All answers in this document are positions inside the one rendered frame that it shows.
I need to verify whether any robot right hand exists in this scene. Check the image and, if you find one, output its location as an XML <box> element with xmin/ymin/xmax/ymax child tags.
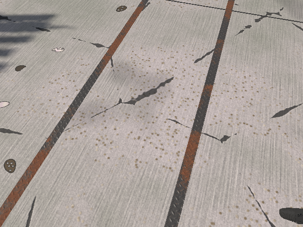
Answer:
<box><xmin>279</xmin><ymin>207</ymin><xmax>303</xmax><ymax>224</ymax></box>

